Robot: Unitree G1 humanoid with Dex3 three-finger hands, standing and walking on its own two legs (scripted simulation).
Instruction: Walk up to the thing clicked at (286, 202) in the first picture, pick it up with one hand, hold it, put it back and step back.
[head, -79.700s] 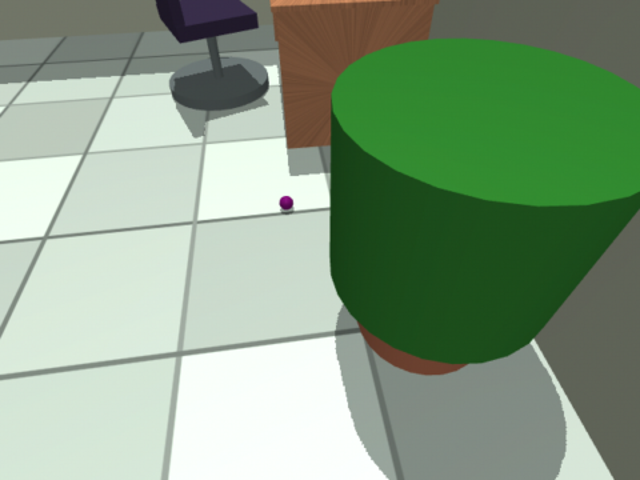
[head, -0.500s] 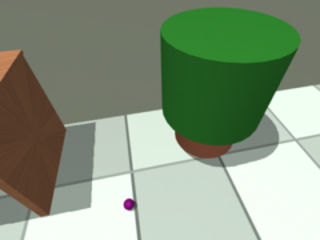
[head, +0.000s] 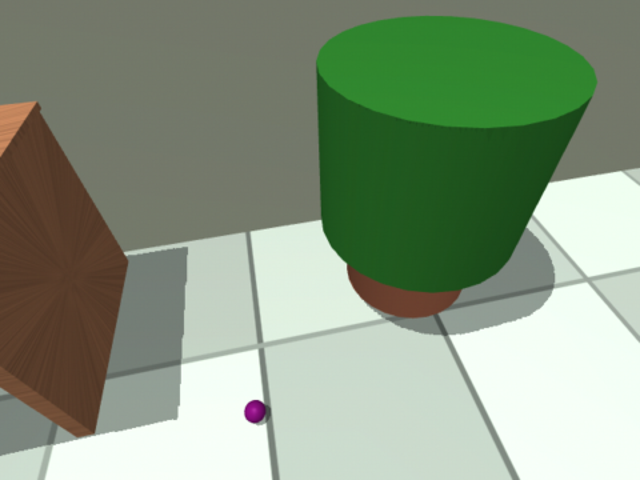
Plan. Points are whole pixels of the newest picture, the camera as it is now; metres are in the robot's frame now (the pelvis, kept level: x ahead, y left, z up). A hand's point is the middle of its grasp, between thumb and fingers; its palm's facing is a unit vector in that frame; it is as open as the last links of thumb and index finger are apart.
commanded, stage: stand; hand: left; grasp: from above
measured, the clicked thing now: (255, 411) +0.48 +0.25 -0.75
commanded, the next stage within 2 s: step back in 0.74 s
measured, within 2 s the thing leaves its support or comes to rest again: neither
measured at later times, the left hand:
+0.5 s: hand out of the picture +0.07 +0.25 -0.16, palm faces +0.00 -0.94 -0.34, open 7.4 cm
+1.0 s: hand out of the picture +0.07 +0.27 -0.17, palm faces -0.04 -0.91 -0.41, open 7.4 cm
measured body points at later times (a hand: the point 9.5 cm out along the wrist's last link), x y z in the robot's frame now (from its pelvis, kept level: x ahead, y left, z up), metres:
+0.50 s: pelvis +0.00 +0.00 +0.00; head +0.01 +0.00 +0.45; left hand +0.07 +0.30 -0.13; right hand +0.07 -0.29 -0.14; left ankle +0.01 +0.12 -0.75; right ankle -0.01 -0.13 -0.75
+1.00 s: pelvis -0.04 +0.00 -0.02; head +0.02 +0.00 +0.42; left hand +0.08 +0.32 -0.14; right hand +0.07 -0.32 -0.15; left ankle +0.01 +0.12 -0.75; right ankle -0.01 -0.13 -0.75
